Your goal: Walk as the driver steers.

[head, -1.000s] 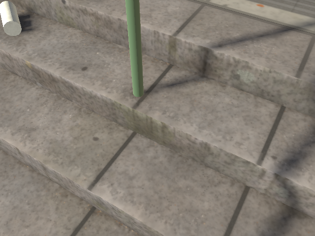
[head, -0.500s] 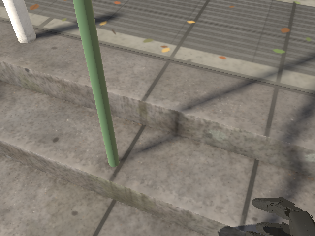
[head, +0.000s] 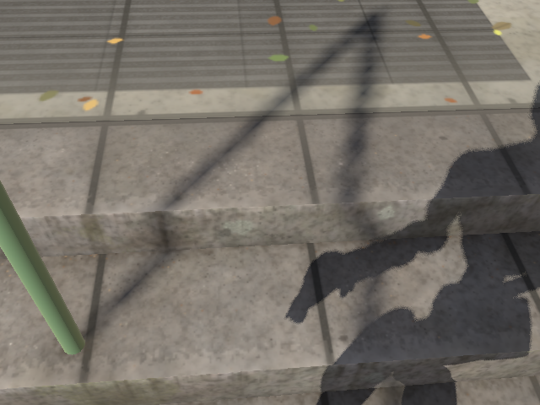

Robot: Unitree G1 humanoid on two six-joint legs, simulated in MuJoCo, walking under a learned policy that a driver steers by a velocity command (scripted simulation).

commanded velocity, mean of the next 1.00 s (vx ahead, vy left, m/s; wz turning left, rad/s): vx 0.00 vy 0.00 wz -0.26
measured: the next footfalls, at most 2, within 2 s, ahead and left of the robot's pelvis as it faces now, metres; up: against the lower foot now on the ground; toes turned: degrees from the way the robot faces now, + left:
right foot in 0.30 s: +0.01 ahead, -0.18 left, +0.00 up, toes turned -15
left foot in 0.66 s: +0.06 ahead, +0.06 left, +0.00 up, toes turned -8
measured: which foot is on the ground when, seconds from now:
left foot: down 0.00-0.32, up 0.34-0.64, down 0.66-1.00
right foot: up 0.00-0.28, down 0.30-1.00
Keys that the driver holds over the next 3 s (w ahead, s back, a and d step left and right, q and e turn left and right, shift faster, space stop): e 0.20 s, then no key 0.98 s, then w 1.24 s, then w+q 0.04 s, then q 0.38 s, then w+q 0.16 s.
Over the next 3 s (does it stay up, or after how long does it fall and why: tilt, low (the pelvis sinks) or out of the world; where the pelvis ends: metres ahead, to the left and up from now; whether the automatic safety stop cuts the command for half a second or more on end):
stays up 0.65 -0.25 0.28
